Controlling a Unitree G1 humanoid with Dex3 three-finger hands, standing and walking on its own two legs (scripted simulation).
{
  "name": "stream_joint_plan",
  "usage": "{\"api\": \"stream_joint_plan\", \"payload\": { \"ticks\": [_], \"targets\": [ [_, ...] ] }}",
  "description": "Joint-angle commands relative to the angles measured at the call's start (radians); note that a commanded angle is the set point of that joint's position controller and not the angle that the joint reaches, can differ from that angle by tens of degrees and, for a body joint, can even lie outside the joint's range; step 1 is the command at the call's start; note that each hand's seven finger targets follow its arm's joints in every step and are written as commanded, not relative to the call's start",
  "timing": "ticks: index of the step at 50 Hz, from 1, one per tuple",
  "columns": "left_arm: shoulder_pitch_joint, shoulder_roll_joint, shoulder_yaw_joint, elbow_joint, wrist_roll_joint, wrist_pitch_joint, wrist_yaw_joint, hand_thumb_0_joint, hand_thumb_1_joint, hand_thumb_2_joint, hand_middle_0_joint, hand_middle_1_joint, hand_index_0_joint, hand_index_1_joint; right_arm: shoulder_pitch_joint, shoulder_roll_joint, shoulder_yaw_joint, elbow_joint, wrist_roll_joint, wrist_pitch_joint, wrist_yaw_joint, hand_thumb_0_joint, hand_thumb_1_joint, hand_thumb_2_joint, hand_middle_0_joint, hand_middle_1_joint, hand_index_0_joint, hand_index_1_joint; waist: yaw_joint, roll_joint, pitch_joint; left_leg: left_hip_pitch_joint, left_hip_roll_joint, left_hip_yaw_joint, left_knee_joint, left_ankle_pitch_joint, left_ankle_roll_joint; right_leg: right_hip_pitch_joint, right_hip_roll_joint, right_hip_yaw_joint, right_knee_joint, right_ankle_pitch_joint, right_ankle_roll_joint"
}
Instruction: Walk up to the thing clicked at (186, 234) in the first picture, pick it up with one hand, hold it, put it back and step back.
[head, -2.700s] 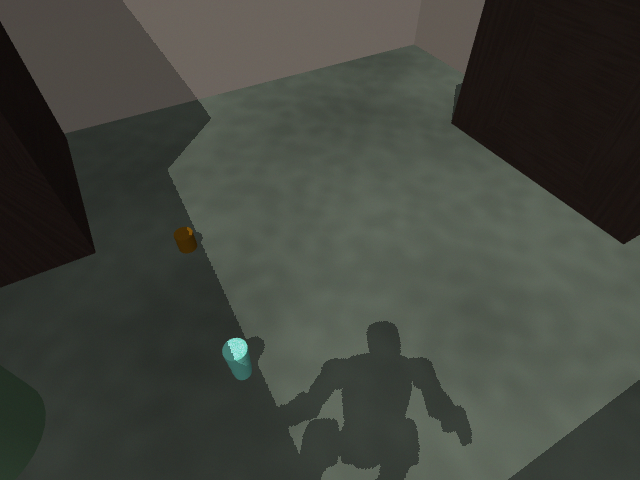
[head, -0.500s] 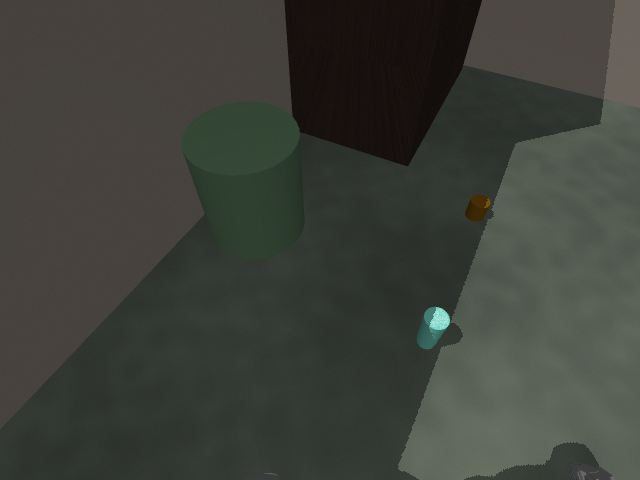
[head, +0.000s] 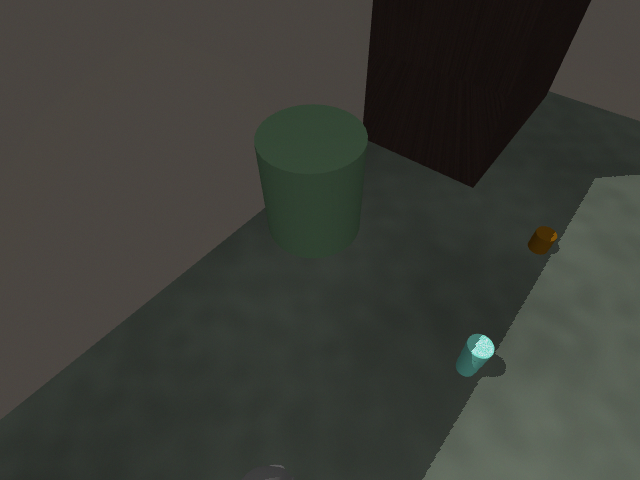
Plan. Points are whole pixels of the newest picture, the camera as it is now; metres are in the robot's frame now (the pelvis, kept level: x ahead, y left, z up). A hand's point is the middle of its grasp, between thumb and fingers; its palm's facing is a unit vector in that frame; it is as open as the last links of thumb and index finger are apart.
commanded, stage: walk up
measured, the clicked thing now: (542, 240) +1.05 -0.79 -0.71
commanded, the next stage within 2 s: stand in 0.72 s
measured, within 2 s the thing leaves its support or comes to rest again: neither
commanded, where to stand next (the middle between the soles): +0.09 -0.02 m, yaw +2 degrees
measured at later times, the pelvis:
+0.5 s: pelvis +0.02 +0.00 +0.01, yaw +4 degrees
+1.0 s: pelvis +0.02 -0.01 +0.03, yaw +3 degrees
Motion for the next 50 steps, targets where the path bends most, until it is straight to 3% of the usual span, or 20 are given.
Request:
{"api": "stream_joint_plan", "payload": {
  "ticks": [1, 2, 3, 4, 5, 7, 9, 11, 12, 13, 14, 15, 17, 19, 23, 26, 36, 39, 42, 50],
  "targets": [
    [-0.038, 0.263, 0.079, -0.069, -0.025, -0.006, 0.015, 0.000, 0.900, 0.900, -0.200, -0.300, -0.200, -0.300, 0.088, -0.150, -0.055, -0.005, -0.008, -0.048, -0.011, 0.000, -0.900, -0.900, 0.200, 0.300, 0.200, 0.300, -0.032, -0.129, -0.112, 0.205, -0.041, 0.063, -0.341, 0.172, 0.001, -0.028, -0.115, 0.150, -0.153, -0.055, -0.146],
    [-0.014, 0.215, 0.061, -0.063, -0.029, 0.001, 0.015, 0.000, 0.900, 0.900, -0.200, -0.300, -0.200, -0.300, 0.083, -0.167, -0.058, -0.001, -0.016, -0.056, -0.019, 0.000, -0.900, -0.900, 0.200, 0.300, 0.200, 0.300, -0.037, -0.069, -0.120, 0.284, -0.011, -0.027, -0.419, 0.142, 0.019, -0.101, -0.095, 0.130, -0.063, -0.090, -0.113],
    [-0.002, 0.146, 0.039, -0.070, -0.040, 0.006, 0.014, 0.000, 0.900, 0.900, -0.200, -0.300, -0.200, -0.300, 0.070, -0.210, -0.061, -0.016, -0.030, -0.067, -0.029, 0.000, -0.900, -0.900, 0.200, 0.300, 0.200, 0.300, -0.031, 0.096, -0.124, 0.305, 0.158, -0.339, -0.539, 0.018, 0.080, -0.194, -0.035, 0.089, 0.095, -0.114, -0.047],
    [-0.015, 0.172, 0.050, -0.057, -0.052, 0.013, 0.020, 0.000, 0.900, 0.900, -0.200, -0.300, -0.200, -0.300, 0.009, -0.308, -0.070, -0.040, -0.027, -0.070, -0.032, 0.000, -0.900, -0.900, 0.200, 0.300, 0.200, 0.300, -0.030, 0.182, -0.080, 0.154, 0.343, -0.610, -0.592, -0.070, 0.206, -0.218, 0.046, 0.088, 0.143, -0.274, -0.008],
    [-0.055, 0.245, 0.070, -0.037, -0.043, 0.011, 0.027, 0.000, 0.900, 0.900, -0.200, -0.300, -0.200, -0.300, -0.010, -0.313, -0.075, -0.035, -0.019, -0.068, -0.031, 0.000, -0.900, -0.900, 0.200, 0.300, 0.200, 0.300, -0.043, 0.104, -0.024, 0.044, 0.353, -0.617, -0.583, -0.028, 0.258, -0.141, 0.017, 0.148, 0.203, -0.278, -0.014],
    [-0.015, 0.211, 0.060, -0.009, -0.054, 0.007, 0.025, 0.000, 0.900, 0.900, -0.200, -0.300, -0.200, -0.300, -0.060, -0.247, -0.042, -0.024, -0.014, -0.079, -0.037, 0.000, -0.900, -0.900, 0.200, 0.300, 0.200, 0.300, -0.008, 0.088, -0.059, 0.163, 0.272, -0.420, -0.472, 0.323, 0.213, -0.155, 0.014, 0.158, 0.166, -0.206, -0.015],
    [0.010, 0.209, 0.058, 0.025, -0.055, -0.002, 0.027, 0.000, 0.900, 0.900, -0.200, -0.300, -0.200, -0.300, -0.065, -0.243, -0.039, -0.009, -0.005, -0.080, -0.036, 0.000, -0.900, -0.900, 0.200, 0.300, 0.200, 0.300, -0.007, 0.162, -0.104, 0.146, 0.253, -0.345, -0.426, 0.503, 0.174, -0.051, 0.027, 0.116, 0.066, -0.139, -0.023],
    [0.033, 0.189, 0.052, 0.053, -0.049, -0.012, 0.028, 0.000, 0.900, 0.900, -0.200, -0.300, -0.200, -0.300, -0.107, -0.230, -0.030, -0.003, -0.002, -0.067, -0.030, 0.000, -0.900, -0.900, 0.200, 0.300, 0.200, 0.300, 0.015, 0.152, -0.129, 0.100, 0.202, -0.244, -0.370, 0.498, 0.133, 0.097, 0.060, 0.072, -0.145, -0.011, -0.030],
    [0.021, 0.202, 0.052, 0.063, -0.041, -0.020, 0.030, 0.000, 0.900, 0.900, -0.200, -0.300, -0.200, -0.300, -0.107, -0.201, -0.021, 0.004, 0.005, -0.059, -0.029, 0.000, -0.900, -0.900, 0.200, 0.300, 0.200, 0.300, 0.016, 0.117, -0.125, 0.048, 0.174, -0.218, -0.339, 0.467, 0.089, 0.164, 0.047, 0.113, -0.216, 0.103, -0.039],
    [-0.014, 0.248, 0.055, 0.056, -0.032, -0.027, 0.031, 0.000, 0.900, 0.900, -0.200, -0.300, -0.200, -0.300, -0.086, -0.166, -0.010, 0.009, 0.014, -0.053, -0.026, 0.000, -0.900, -0.900, 0.200, 0.300, 0.200, 0.300, -0.004, 0.017, -0.113, -0.002, 0.114, -0.174, -0.304, 0.362, 0.041, 0.179, -0.027, 0.231, -0.269, 0.137, -0.069],
    [-0.069, 0.279, 0.053, 0.051, -0.035, -0.026, 0.027, 0.000, 0.900, 0.900, -0.200, -0.300, -0.200, -0.300, -0.077, -0.170, -0.014, 0.030, 0.014, -0.047, -0.026, 0.000, -0.900, -0.900, 0.200, 0.300, 0.200, 0.300, -0.035, -0.035, -0.088, 0.063, 0.039, -0.111, -0.290, 0.174, 0.021, 0.069, -0.095, 0.300, -0.300, 0.042, -0.121],
    [-0.110, 0.278, 0.046, 0.044, -0.036, -0.023, 0.021, 0.000, 0.900, 0.900, -0.200, -0.300, -0.200, -0.300, -0.052, -0.165, -0.016, 0.059, 0.008, -0.045, -0.026, 0.000, -0.900, -0.900, 0.200, 0.300, 0.200, 0.300, -0.057, -0.053, -0.086, 0.145, 0.027, -0.099, -0.303, 0.099, 0.015, -0.004, -0.127, 0.323, -0.313, -0.006, -0.138],
    [-0.134, 0.238, 0.028, 0.059, -0.042, -0.020, 0.019, 0.000, 0.900, 0.900, -0.200, -0.300, -0.200, -0.300, -0.095, -0.183, -0.018, 0.079, 0.002, -0.048, -0.018, 0.000, -0.900, -0.900, 0.200, 0.300, 0.200, 0.300, -0.049, 0.004, -0.066, 0.151, 0.067, -0.161, -0.407, 0.108, 0.035, -0.008, -0.053, 0.222, -0.295, -0.044, -0.079],
    [-0.135, 0.217, 0.021, 0.085, -0.044, -0.021, 0.017, 0.000, 0.900, 0.900, -0.200, -0.300, -0.200, -0.300, -0.123, -0.182, -0.005, 0.092, 0.000, -0.057, -0.013, 0.000, -0.900, -0.900, 0.200, 0.300, 0.200, 0.300, -0.031, -0.011, -0.081, 0.130, 0.109, -0.209, -0.455, 0.142, 0.055, 0.046, -0.008, 0.164, -0.272, -0.013, -0.050],
    [-0.142, 0.218, 0.021, 0.125, -0.051, -0.030, 0.020, 0.000, 0.900, 0.900, -0.200, -0.300, -0.200, -0.300, -0.139, -0.169, 0.011, 0.132, 0.006, -0.062, -0.015, 0.000, -0.900, -0.900, 0.200, 0.300, 0.200, 0.300, -0.023, -0.001, -0.129, 0.149, 0.100, -0.162, -0.452, 0.358, 0.033, 0.168, -0.026, 0.154, -0.290, 0.157, -0.048],
    [-0.164, 0.214, 0.019, 0.147, -0.054, -0.029, 0.022, 0.000, 0.900, 0.900, -0.200, -0.300, -0.200, -0.300, -0.153, -0.166, 0.014, 0.159, 0.008, -0.059, -0.016, 0.000, -0.900, -0.900, 0.200, 0.300, 0.200, 0.300, -0.024, 0.011, -0.140, 0.186, 0.102, -0.150, -0.461, 0.432, 0.025, 0.186, -0.034, 0.143, -0.317, 0.201, -0.043],
    [-0.216, 0.186, 0.005, 0.227, -0.051, -0.021, 0.025, 0.000, 0.900, 0.900, -0.200, -0.300, -0.200, -0.300, -0.230, -0.146, 0.018, 0.221, 0.001, -0.045, -0.015, 0.000, -0.900, -0.900, 0.200, 0.300, 0.200, 0.300, -0.021, 0.048, -0.128, 0.241, 0.134, -0.153, -0.559, 0.459, 0.007, 0.217, -0.018, 0.138, -0.400, 0.166, -0.020],
    [-0.236, 0.193, 0.004, 0.241, -0.049, -0.029, 0.029, 0.000, 0.900, 0.900, -0.200, -0.300, -0.200, -0.300, -0.224, -0.150, 0.018, 0.239, 0.005, -0.044, -0.014, 0.000, -0.900, -0.900, 0.200, 0.300, 0.200, 0.300, -0.028, 0.028, -0.163, 0.279, 0.139, -0.139, -0.553, 0.572, -0.001, 0.263, -0.024, 0.136, -0.402, 0.291, -0.016],
    [-0.239, 0.195, 0.003, 0.258, -0.051, -0.031, 0.030, 0.000, 0.900, 0.900, -0.200, -0.300, -0.200, -0.300, -0.243, -0.151, 0.016, 0.249, 0.006, -0.039, -0.014, 0.000, -0.900, -0.900, 0.200, 0.300, 0.200, 0.300, -0.028, 0.033, -0.169, 0.283, 0.140, -0.128, -0.571, 0.554, -0.002, 0.284, -0.024, 0.136, -0.416, 0.302, -0.011],
    [-0.238, 0.193, -0.002, 0.283, -0.046, -0.024, 0.030, 0.000, 0.900, 0.900, -0.200, -0.300, -0.200, -0.300, -0.253, -0.147, 0.017, 0.268, 0.003, -0.032, -0.010, 0.000, -0.900, -0.900, 0.200, 0.300, 0.200, 0.300, -0.028, 0.018, -0.120, 0.268, 0.140, -0.130, -0.637, 0.404, -0.008, 0.247, -0.018, 0.143, -0.458, 0.174, -0.010]
  ]
}}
